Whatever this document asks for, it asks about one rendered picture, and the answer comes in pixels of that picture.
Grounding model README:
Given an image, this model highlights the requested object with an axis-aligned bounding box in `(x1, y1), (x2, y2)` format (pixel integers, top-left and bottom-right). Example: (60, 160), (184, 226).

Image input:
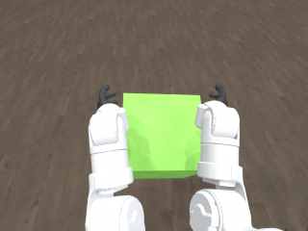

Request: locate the robot left hand
(97, 84), (118, 110)

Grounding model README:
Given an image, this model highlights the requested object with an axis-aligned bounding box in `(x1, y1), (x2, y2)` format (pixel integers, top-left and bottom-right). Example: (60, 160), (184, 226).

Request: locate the carton
(122, 92), (202, 179)

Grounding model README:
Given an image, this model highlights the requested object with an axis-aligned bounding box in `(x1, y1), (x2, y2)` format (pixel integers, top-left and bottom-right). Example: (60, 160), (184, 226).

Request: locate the robot right hand
(209, 84), (228, 108)

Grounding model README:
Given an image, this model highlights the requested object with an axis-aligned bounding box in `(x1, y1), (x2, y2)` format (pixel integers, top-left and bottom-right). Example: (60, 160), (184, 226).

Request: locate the robot right forearm
(194, 100), (249, 209)

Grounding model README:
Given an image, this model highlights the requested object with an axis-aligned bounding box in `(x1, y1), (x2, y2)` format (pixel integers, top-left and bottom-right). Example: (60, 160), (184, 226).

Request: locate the robot right upper arm
(190, 189), (283, 231)

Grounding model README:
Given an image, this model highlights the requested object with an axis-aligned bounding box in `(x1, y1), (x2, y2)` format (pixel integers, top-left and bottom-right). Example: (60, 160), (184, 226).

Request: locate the robot left upper arm
(86, 195), (145, 231)

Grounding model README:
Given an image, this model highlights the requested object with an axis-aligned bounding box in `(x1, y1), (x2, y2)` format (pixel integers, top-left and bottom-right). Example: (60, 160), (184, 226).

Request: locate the robot left forearm
(85, 103), (134, 230)

